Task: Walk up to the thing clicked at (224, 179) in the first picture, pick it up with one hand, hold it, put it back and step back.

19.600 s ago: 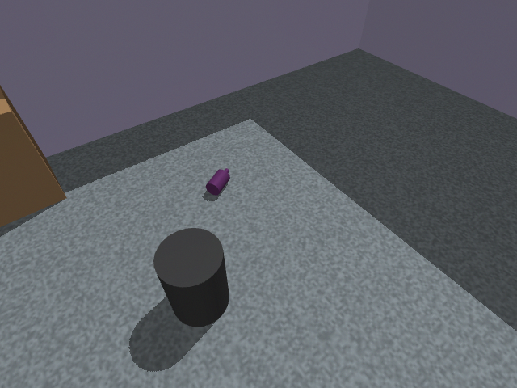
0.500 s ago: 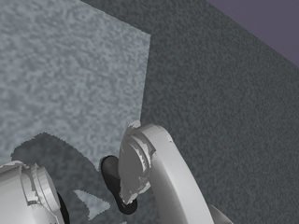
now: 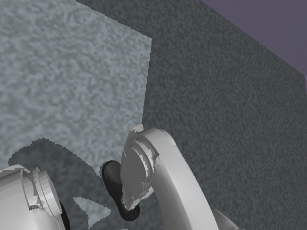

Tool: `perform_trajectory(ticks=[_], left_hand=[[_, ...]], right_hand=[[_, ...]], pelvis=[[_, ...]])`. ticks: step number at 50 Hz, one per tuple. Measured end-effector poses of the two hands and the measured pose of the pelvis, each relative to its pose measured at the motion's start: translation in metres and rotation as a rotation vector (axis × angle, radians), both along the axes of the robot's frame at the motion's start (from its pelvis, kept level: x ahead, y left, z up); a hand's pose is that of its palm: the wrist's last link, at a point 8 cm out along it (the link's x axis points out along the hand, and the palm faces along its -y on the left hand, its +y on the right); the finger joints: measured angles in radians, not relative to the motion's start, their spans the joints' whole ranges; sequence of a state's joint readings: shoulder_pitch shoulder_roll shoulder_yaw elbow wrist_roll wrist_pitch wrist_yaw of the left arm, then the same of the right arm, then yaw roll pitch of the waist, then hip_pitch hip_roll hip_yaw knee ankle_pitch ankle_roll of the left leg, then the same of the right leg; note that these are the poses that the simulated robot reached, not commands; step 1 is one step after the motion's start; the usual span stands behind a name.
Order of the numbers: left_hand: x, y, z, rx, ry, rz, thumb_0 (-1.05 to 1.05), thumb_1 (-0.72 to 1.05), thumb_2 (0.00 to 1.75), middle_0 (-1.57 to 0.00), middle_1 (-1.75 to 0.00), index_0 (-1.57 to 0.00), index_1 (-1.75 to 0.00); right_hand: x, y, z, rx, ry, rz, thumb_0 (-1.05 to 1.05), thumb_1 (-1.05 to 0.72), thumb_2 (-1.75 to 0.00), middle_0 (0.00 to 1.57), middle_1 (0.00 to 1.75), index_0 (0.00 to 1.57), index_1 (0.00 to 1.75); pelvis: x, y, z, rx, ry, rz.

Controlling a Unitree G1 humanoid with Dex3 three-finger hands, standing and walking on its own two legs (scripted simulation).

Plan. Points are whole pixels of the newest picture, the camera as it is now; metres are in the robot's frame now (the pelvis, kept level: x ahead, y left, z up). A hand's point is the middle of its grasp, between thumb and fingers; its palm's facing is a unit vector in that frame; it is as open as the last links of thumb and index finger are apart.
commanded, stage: close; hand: left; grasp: from above
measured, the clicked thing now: out of the picture +0.46 +0.31 -0.27
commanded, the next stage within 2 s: settle in 0.78 s
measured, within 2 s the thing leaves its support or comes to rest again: leaves its support in 1.28 s
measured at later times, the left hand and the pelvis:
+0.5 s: hand out of the picture +0.45 +0.33 -0.25, palm faces -0.44 -0.16 -0.89, open 10.8 cm; pelvis +0.00 +0.00 +0.00, yaw +0 degrees
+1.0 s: hand out of the picture +0.45 +0.33 -0.25, palm faces -0.43 -0.15 -0.89, open 10.8 cm; pelvis +0.00 +0.00 +0.00, yaw +0 degrees
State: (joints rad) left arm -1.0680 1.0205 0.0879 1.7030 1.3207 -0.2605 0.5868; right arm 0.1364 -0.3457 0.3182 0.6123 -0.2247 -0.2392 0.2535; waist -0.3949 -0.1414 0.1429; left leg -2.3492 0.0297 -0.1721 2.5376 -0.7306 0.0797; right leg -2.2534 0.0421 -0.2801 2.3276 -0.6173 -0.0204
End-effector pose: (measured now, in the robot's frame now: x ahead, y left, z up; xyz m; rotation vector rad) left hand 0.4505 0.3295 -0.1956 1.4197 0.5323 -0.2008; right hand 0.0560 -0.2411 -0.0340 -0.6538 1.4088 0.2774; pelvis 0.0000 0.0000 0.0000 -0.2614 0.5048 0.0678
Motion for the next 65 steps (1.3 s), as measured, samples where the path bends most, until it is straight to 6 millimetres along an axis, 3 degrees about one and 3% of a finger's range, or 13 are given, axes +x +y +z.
perform_trajectory(ticks=[12, 30, 59, 65], left_hand=[[0.002, 0.001, 0.002, -0.001, -0.001, 0.001, 0.00, -0.04, 0.56, -0.49, -0.71, -0.53, -0.68], [0.004, 0.001, 0.004, 0.003, -0.006, 0.000, 0.00, -0.04, 0.44, -0.59, -0.58, -0.63, -0.54], [0.008, 0.004, 0.005, -0.001, -0.008, 0.016, 0.01, -0.08, 0.38, -0.70, -0.45, -0.74, -0.41], [0.002, 0.012, 0.015, 0.012, -0.028, 0.017, 0.01, -0.09, 0.37, -0.73, -0.42, -0.77, -0.37]], right_hand=[[0.007, -0.001, -0.001, 0.000, -0.013, 0.017, 0.00, -0.90, -0.90, 0.20, 0.30, 0.20, 0.30], [0.000, 0.001, -0.001, 0.003, -0.006, 0.013, 0.00, -0.90, -0.90, 0.20, 0.30, 0.20, 0.29], [0.006, -0.001, 0.001, -0.007, -0.014, -0.001, 0.00, -0.91, -0.90, 0.20, 0.30, 0.20, 0.29], [0.007, -0.007, 0.001, -0.010, -0.004, -0.036, 0.00, -0.92, -0.91, 0.20, 0.30, 0.20, 0.29]], pelvis=[[0.000, 0.000, 0.000, -0.001, -0.002, 0.002], [-0.002, 0.000, -0.001, -0.001, -0.007, -0.002], [0.001, 0.000, 0.001, -0.003, 0.012, 0.002], [0.003, -0.001, 0.003, 0.005, 0.035, 0.009]])
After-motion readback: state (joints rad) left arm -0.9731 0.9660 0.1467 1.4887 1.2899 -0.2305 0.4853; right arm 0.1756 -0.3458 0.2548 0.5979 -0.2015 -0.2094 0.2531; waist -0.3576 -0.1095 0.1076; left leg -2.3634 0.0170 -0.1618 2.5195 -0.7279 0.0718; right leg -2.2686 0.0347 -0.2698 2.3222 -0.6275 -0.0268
